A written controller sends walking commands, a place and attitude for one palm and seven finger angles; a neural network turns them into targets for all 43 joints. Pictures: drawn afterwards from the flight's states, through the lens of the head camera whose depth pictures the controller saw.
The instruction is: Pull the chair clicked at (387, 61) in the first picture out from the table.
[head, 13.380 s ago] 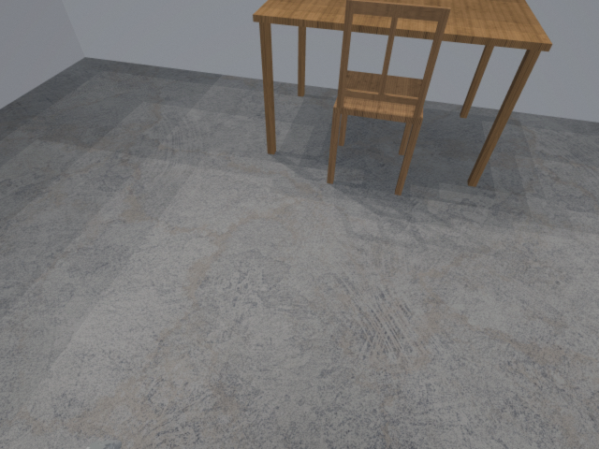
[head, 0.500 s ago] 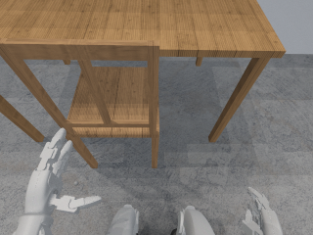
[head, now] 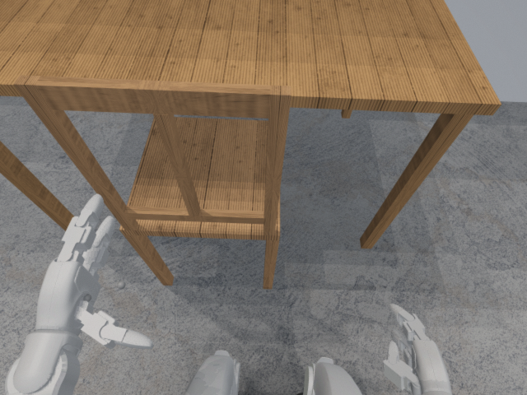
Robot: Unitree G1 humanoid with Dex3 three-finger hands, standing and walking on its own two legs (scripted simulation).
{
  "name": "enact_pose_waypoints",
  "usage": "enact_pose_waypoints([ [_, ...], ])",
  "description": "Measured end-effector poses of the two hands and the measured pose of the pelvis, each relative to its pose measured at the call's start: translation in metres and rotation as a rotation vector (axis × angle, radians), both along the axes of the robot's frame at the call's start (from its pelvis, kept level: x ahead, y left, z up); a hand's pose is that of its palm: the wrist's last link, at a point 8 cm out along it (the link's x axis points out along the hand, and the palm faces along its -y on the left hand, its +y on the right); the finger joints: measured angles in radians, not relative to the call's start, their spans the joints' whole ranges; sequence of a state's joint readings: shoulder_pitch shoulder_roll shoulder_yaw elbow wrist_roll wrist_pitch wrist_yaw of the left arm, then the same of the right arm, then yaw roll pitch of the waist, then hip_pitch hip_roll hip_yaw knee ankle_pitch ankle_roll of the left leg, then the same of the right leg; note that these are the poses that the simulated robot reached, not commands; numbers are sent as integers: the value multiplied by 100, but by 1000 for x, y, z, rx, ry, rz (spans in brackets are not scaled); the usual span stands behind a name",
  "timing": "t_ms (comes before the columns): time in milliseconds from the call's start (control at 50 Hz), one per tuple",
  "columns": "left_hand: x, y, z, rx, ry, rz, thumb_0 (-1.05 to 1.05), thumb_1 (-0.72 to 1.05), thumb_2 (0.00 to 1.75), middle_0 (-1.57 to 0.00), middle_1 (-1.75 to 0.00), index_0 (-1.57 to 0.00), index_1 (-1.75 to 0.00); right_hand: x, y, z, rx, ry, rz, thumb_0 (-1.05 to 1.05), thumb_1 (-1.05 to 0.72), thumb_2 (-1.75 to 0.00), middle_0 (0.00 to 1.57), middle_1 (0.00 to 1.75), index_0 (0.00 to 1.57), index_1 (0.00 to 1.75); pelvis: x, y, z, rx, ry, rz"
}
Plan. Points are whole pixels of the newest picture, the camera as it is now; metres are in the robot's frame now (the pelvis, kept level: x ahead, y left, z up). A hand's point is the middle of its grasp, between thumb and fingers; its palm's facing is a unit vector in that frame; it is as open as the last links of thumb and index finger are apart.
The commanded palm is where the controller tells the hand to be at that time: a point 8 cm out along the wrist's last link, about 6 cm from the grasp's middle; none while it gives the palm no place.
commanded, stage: raise the hand toward the chair's back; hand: left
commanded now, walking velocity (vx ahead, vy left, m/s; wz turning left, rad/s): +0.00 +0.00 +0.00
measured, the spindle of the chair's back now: (181, 171) +0.47 +0.19 -0.01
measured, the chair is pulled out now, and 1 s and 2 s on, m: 0.00 0.00 0.00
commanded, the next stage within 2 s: aim the fingers beside a spindle in 0.52 s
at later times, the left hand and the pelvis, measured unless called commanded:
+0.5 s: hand (133, 286) +0.24 +0.19 +0.06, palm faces +0.07 -1.00 -0.07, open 16.9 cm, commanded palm +0.21 +0.25 +0.06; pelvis -0.01 -0.01 +0.00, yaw +0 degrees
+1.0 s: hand (145, 277) +0.26 +0.18 +0.04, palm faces +0.05 -1.00 -0.05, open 16.9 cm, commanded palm +0.23 +0.24 +0.05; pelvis -0.01 -0.02 -0.01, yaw +0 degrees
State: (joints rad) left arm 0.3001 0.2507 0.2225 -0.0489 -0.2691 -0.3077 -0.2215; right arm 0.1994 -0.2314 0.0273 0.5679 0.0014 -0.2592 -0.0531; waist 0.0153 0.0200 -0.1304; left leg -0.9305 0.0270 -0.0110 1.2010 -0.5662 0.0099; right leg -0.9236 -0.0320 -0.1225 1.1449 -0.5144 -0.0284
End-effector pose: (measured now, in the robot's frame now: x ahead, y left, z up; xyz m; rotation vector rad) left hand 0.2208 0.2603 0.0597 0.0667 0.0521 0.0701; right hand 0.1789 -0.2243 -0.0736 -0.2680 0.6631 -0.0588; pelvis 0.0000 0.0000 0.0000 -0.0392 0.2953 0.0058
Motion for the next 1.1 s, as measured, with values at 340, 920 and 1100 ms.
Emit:
enact_pose_waypoints([
  [340,4,-10,0,-1,2,-5,-2,-50,30,-6,-8,-6,-8,-22,-30,5,-31,22,-59,2,-90,-90,20,30,21,30,-2,-8,4,12,-10,-10],
  [920,11,-23,-10,-10,-18,-14,-2,-50,30,-6,-8,-6,-8,-23,-34,-6,-14,-2,-40,2,-90,-90,20,30,21,30,-13,-18,-5,22,-6,-9],
  [1100,21,-24,-15,-15,-20,-20,-2,-50,30,-6,-8,-6,-8,-30,-33,-10,-18,24,-49,2,-90,-90,20,30,21,30,-12,-14,-6,22,6,-12],
])
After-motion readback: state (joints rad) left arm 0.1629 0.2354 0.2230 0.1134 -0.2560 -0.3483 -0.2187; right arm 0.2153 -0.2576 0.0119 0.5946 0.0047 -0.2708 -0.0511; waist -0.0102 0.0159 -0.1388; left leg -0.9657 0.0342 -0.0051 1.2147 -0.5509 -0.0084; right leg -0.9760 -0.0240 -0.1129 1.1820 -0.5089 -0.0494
